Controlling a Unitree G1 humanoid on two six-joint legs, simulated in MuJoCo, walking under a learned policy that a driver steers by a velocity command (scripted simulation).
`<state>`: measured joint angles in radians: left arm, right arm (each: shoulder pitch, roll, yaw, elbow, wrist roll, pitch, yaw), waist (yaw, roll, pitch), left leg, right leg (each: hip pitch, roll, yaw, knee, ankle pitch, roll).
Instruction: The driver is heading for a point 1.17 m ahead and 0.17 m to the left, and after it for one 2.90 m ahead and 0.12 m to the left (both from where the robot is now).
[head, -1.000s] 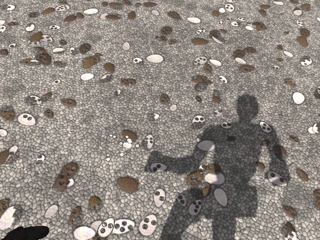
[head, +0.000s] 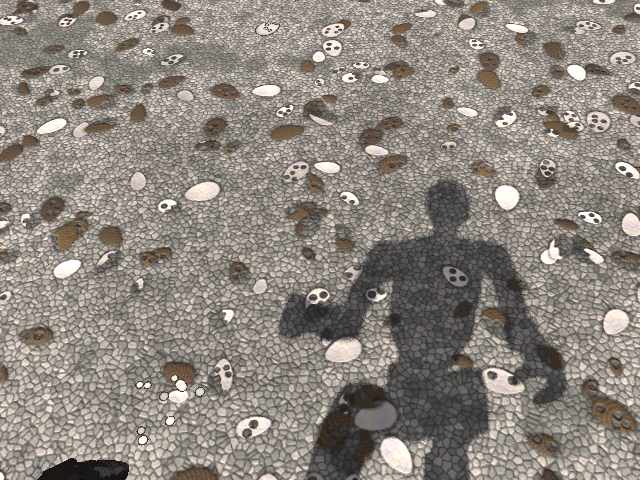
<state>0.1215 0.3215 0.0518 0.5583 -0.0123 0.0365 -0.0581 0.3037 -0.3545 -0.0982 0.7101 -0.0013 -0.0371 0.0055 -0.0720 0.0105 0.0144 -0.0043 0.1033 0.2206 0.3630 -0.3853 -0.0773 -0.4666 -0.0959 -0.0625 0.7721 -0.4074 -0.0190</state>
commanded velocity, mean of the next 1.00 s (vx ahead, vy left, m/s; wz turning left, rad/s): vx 0.91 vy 0.00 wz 0.24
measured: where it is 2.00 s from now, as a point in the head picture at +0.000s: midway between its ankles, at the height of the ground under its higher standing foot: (228, 135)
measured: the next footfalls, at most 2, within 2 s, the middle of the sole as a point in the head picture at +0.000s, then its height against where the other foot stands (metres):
right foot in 0.04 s outside the picture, level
left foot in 0.48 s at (363, 425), level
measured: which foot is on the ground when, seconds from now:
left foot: down 0.00-0.04, up 0.06-0.46, down 0.48-0.92, up 0.94-1.00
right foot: up 0.00-0.02, down 0.04-0.50, up 0.52-0.88, down 0.90-1.00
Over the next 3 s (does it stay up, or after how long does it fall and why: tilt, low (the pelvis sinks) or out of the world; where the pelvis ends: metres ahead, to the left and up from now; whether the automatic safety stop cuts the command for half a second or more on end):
stays up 1.51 0.17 0.01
